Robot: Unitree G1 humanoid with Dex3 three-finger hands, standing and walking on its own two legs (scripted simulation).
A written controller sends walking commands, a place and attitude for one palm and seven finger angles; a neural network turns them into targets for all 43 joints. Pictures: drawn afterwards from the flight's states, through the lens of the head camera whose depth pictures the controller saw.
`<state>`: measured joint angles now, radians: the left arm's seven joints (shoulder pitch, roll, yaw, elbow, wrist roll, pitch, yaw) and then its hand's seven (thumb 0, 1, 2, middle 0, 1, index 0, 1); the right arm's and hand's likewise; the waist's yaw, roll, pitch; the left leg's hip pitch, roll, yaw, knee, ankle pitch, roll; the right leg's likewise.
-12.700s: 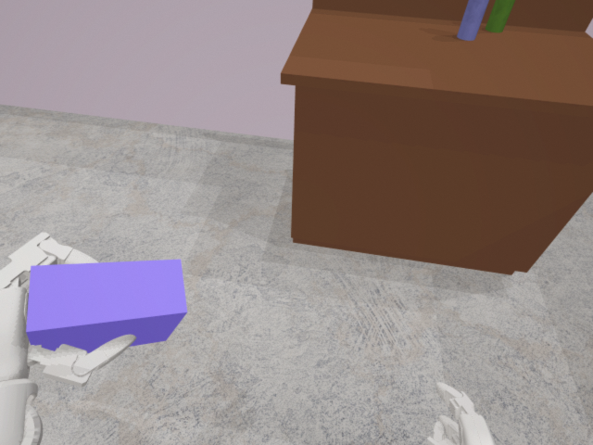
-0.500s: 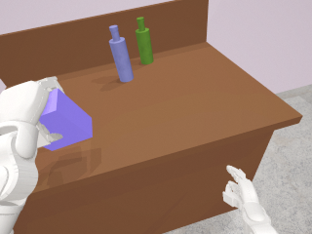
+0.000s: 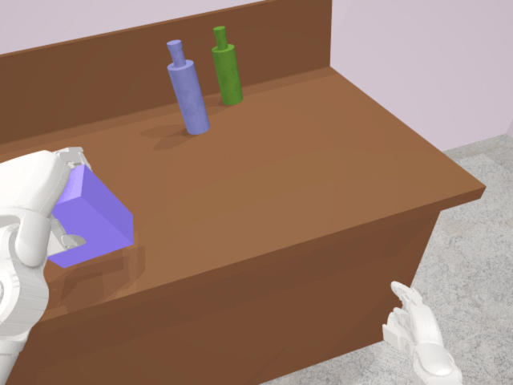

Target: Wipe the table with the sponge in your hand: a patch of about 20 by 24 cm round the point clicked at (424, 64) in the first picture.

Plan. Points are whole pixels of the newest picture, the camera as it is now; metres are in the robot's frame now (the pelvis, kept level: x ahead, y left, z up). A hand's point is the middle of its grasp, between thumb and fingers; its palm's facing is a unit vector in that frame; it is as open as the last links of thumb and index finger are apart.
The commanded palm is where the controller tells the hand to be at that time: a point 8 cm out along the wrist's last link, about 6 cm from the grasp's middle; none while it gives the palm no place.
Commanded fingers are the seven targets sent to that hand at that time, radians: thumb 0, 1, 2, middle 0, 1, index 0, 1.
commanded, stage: move the sponge above the wiping area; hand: left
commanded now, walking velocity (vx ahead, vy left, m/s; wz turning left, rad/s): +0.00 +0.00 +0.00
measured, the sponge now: (83, 227) +0.25 +0.31 +0.16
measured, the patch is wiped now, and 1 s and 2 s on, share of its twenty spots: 0.00 0.00 0.00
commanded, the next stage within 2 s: none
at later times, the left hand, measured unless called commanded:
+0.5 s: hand (71, 203) +0.26 +0.31 +0.21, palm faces +0.20 -0.05 -0.98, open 10.0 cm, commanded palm +0.20 +0.31 +0.28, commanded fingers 0.00 0.10 1.30 -1.20 -1.60 -1.20 -1.60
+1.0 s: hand (69, 213) +0.26 +0.32 +0.19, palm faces +0.13 -0.02 -0.99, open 10.0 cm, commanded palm +0.21 +0.31 +0.26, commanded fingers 0.00 0.10 1.30 -1.20 -1.60 -1.20 -1.60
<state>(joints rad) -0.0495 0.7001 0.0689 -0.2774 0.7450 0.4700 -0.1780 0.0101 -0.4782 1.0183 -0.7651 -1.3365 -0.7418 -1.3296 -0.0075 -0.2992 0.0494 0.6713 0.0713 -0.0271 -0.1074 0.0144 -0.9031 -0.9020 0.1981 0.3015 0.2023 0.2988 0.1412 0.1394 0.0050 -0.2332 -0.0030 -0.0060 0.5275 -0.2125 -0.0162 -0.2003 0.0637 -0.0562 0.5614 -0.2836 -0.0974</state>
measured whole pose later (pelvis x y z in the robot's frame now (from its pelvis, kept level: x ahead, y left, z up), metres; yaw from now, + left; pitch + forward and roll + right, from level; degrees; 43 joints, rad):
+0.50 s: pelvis +0.00 +0.02 +0.01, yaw +1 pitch -4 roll +1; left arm -0.10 0.62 -0.02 -0.28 0.80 0.48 -0.15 0.01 -0.48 1.02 -0.76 -1.34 -0.74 -1.33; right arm -0.03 -0.26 0.08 0.67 0.07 -0.03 -0.09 0.01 -0.90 -0.90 0.20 0.30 0.20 0.30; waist 0.16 0.14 0.00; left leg -0.22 -0.03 0.00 0.47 -0.18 0.01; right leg -0.19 0.03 -0.05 0.52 -0.26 -0.07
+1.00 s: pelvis +0.00 +0.02 +0.01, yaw +1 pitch -4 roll +1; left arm -0.11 0.62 -0.05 -0.20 0.84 0.46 -0.16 0.01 -0.48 1.02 -0.76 -1.34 -0.74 -1.33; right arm -0.02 -0.27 0.07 0.68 0.06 -0.04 -0.10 0.01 -0.90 -0.90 0.20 0.30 0.20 0.30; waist 0.16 0.13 0.01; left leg -0.21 -0.03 -0.02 0.46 -0.18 0.01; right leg -0.17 0.03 -0.06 0.49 -0.25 -0.07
